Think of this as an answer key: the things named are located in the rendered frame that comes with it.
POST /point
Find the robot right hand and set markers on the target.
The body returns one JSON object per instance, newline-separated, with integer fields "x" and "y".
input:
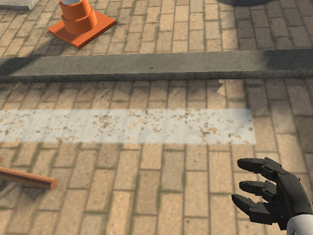
{"x": 286, "y": 199}

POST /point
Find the right robot forearm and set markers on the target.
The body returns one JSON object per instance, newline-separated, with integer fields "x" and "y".
{"x": 300, "y": 225}

